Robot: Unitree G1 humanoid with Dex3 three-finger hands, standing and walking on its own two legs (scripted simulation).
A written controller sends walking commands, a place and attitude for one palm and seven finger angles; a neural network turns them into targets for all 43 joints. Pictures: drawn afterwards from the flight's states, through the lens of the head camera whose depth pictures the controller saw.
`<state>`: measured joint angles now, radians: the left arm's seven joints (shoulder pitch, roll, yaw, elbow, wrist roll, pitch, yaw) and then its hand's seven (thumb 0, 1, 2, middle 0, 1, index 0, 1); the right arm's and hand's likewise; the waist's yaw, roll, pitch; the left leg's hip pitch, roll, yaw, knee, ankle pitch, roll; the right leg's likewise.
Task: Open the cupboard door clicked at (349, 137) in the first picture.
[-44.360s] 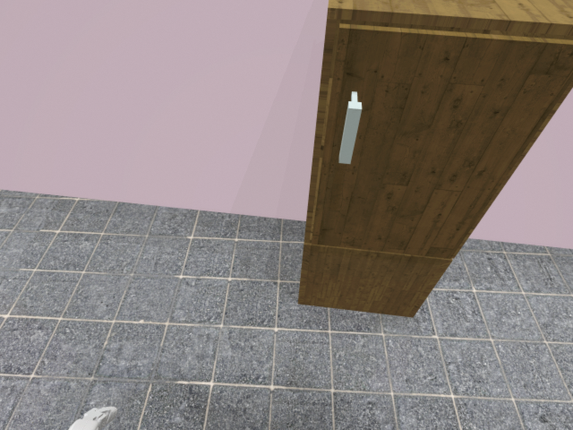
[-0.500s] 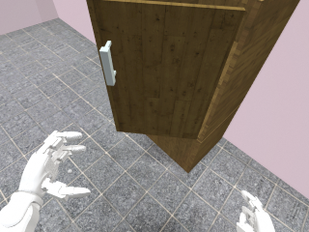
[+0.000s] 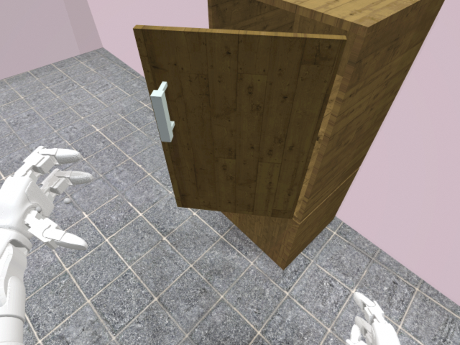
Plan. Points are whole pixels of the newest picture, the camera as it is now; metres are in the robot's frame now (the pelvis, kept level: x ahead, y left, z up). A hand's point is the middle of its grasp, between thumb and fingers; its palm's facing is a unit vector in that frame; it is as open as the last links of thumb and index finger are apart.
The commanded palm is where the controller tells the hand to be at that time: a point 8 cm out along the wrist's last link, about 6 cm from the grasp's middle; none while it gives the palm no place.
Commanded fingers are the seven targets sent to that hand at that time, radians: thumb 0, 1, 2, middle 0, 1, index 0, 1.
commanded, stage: raise the hand with hooked fingers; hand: left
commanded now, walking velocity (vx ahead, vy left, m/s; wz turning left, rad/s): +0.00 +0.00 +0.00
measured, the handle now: (165, 112) +0.57 +0.19 +0.10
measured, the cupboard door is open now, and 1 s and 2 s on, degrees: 40 40 40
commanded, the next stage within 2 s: move the hooked fingers beside the handle in 0.48 s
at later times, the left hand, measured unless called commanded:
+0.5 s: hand (76, 202) +0.30 +0.27 +0.12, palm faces +0.00 -1.00 -0.05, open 14.0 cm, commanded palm +0.27 +0.32 +0.12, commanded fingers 0.00 -0.50 0.30 -0.30 -1.20 -0.30 -1.20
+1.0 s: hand (94, 172) +0.36 +0.27 +0.11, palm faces +0.00 -1.00 -0.01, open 14.0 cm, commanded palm +0.34 +0.32 +0.11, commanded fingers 0.00 -0.50 0.30 -0.30 -1.20 -0.30 -1.20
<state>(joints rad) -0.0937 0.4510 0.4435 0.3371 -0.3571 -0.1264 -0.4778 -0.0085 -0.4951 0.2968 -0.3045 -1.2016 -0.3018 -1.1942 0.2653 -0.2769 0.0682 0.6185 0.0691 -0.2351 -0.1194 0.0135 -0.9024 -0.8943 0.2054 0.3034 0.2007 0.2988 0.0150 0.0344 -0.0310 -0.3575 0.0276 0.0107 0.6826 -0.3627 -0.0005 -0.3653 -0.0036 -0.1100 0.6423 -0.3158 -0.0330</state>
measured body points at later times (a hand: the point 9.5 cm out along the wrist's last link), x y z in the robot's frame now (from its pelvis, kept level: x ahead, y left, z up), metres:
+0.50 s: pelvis +0.00 +0.01 +0.00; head +0.01 +0.00 +0.45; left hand +0.29 +0.33 +0.12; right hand +0.16 -0.24 -0.07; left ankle +0.00 +0.12 -0.72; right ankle +0.01 -0.10 -0.72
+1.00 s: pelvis +0.00 +0.01 +0.00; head +0.03 +0.01 +0.45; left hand +0.36 +0.33 +0.11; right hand +0.12 -0.25 -0.09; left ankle +0.00 +0.12 -0.72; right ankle +0.01 -0.10 -0.72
